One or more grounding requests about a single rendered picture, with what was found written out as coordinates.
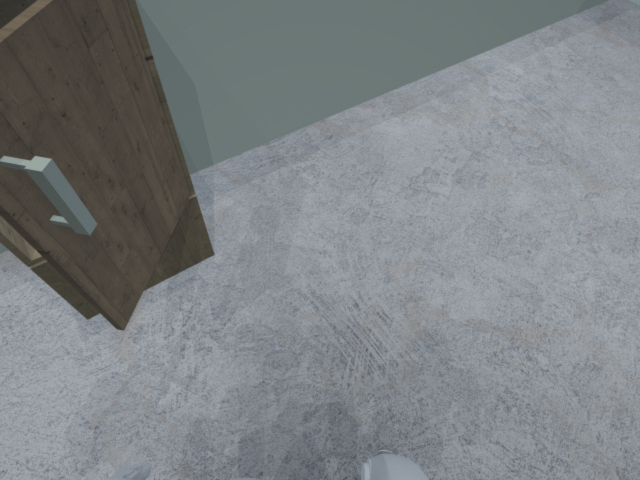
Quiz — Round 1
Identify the robot right thigh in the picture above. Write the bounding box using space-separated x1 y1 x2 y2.
361 454 429 480

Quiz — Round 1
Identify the handle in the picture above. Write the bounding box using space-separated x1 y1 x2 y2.
0 156 97 236

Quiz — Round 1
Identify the cupboard door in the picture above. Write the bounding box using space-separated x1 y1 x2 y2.
0 0 190 331

